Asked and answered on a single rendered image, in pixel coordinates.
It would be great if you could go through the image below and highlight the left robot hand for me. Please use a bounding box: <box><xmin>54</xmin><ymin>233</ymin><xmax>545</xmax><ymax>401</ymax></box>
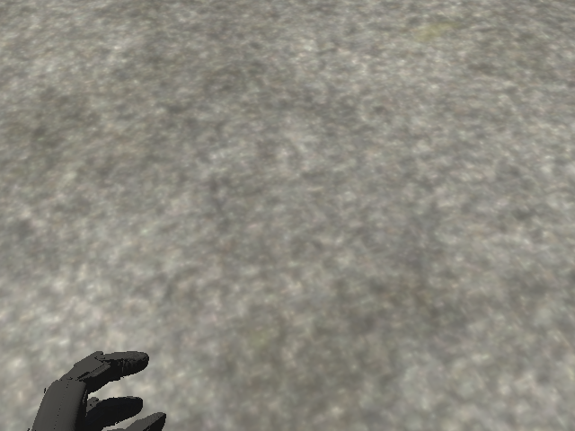
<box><xmin>27</xmin><ymin>351</ymin><xmax>166</xmax><ymax>431</ymax></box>

